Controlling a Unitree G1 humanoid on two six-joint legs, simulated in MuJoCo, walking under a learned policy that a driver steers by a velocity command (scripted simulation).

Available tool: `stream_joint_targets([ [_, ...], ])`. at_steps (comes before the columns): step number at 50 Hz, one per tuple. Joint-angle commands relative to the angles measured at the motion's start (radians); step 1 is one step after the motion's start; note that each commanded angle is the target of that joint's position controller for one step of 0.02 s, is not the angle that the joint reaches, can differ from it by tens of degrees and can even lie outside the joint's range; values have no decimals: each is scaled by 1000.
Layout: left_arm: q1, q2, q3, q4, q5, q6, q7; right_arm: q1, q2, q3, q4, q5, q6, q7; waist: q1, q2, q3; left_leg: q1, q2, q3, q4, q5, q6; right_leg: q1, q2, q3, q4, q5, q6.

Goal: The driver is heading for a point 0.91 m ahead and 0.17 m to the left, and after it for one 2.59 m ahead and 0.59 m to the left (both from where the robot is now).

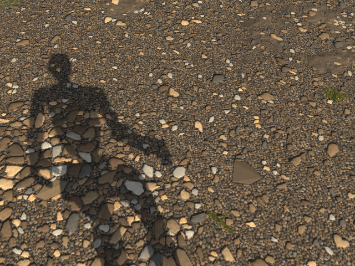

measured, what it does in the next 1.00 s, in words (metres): steps on the spot, turning left: right foot, then left foot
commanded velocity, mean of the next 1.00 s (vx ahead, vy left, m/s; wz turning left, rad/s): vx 0.04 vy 0.00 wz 0.34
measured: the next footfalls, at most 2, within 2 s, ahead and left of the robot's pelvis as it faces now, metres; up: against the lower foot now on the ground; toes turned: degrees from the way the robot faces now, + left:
right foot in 0.34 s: +0.15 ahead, -0.13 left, +0.00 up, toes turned +17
left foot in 0.74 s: +0.04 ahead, +0.11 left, +0.00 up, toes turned +26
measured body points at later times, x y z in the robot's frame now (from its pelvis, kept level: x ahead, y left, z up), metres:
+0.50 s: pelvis +0.06 -0.03 +0.01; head +0.10 -0.05 +0.46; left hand +0.13 +0.27 -0.07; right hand +0.28 -0.29 -0.10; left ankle +0.02 +0.09 -0.65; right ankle +0.11 -0.14 -0.73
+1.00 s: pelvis +0.04 +0.01 +0.01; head +0.05 +0.04 +0.46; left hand +0.00 +0.31 -0.12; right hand +0.30 -0.13 -0.08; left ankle +0.01 +0.10 -0.73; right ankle +0.08 -0.14 -0.67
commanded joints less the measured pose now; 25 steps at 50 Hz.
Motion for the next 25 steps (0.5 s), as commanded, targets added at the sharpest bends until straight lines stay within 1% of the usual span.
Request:
stream_joint_targets([
  [1,0,116,38,-94,4,9,18,28,-166,-47,-61,0,19,-15,0,94,-141,260,262,-365,-162,302,189,-174,-69,15,-51,39,16],
  [2,20,92,33,-87,2,12,22,22,-166,-50,-62,-3,26,-19,12,124,-145,229,240,-336,-168,310,182,-138,-61,3,-125,36,20],
  [3,25,79,30,-83,3,13,27,24,-173,-55,-63,-5,32,-23,14,141,-157,215,231,-325,-169,335,187,-113,-48,-9,-178,35,26],
  [4,21,74,29,-81,3,14,31,31,-184,-60,-63,-4,38,-29,12,144,-175,212,232,-327,-167,340,195,-98,-40,-11,-222,45,32],
  [5,12,74,30,-81,5,16,34,34,-194,-66,-64,1,45,-36,8,140,-193,207,232,-334,-168,304,197,-83,-37,-6,-257,74,37],
  [7,-15,76,32,-83,2,22,35,25,-203,-73,-71,12,63,-48,1,137,-201,174,219,-351,-182,150,184,-54,-30,4,-318,147,41],
  [9,-50,74,32,-92,0,22,31,17,-200,-75,-77,15,78,-57,-8,149,-178,136,202,-376,-196,-11,169,-35,-22,11,-375,184,40],
  [11,-79,73,33,-102,-3,13,25,23,-197,-77,-79,13,91,-61,-20,163,-157,130,194,-412,-193,-87,161,-21,-15,16,-438,190,34],
  [13,-88,77,36,-107,-8,-4,15,32,-197,-79,-82,13,102,-64,-25,176,-149,154,193,-453,-169,-73,153,0,-7,18,-523,192,22],
  [14,-77,77,38,-103,-11,-12,10,28,-196,-79,-85,16,108,-66,-17,177,-148,163,188,-468,-150,-50,143,29,-5,13,-593,215,12],
  [15,-51,77,41,-94,-12,-20,6,16,-193,-78,-90,21,114,-68,3,177,-147,156,171,-471,-122,-33,124,86,-6,1,-701,278,-1],
  [16,-31,95,49,-87,-9,-25,4,24,-177,-73,-91,27,118,-70,14,162,-149,124,137,-455,-82,-62,90,167,-42,9,-799,352,-21],
  [17,-15,155,63,-94,8,-23,10,60,-132,-59,-95,20,119,-69,-4,44,-180,37,75,-378,58,-253,37,272,-216,142,-841,384,-85],
  [18,-50,231,80,-95,42,-10,9,66,-117,-58,-126,25,111,-67,-44,-237,-118,-151,-85,-157,248,-468,-23,254,-391,369,-887,542,-233],
  [19,-77,181,71,-115,56,-12,8,90,-200,-82,-110,6,101,-66,-30,-213,-125,-162,-26,-136,503,-527,-70,202,-466,417,-884,623,-311],
  [20,-120,126,54,-130,43,-14,12,115,-235,-99,-86,14,105,-63,-46,-138,-118,-156,-7,-139,607,-474,-88,187,-419,325,-863,641,-292],
  [21,-157,102,47,-136,25,-14,14,138,-222,-102,-62,17,118,-67,-59,-95,-102,-161,2,-123,660,-421,-110,186,-352,225,-844,628,-249],
  [22,-166,93,44,-134,9,-13,16,142,-202,-99,-56,14,131,-71,-51,-91,-92,-191,9,-115,711,-370,-128,208,-322,173,-831,635,-230],
  [23,-160,92,40,-130,5,-10,19,134,-172,-91,-62,16,138,-69,-43,-96,-83,-200,15,-100,732,-347,-143,208,-305,126,-826,683,-230],
  [24,-147,97,42,-125,8,-5,21,112,-154,-84,-78,21,140,-66,-31,-106,-77,-202,22,-71,708,-322,-154,213,-286,84,-830,702,-235],
  [25,-126,102,45,-119,12,1,24,79,-140,-78,-97,25,139,-64,-12,-123,-81,-214,32,-50,664,-305,-163,248,-284,64,-831,709,-243],
])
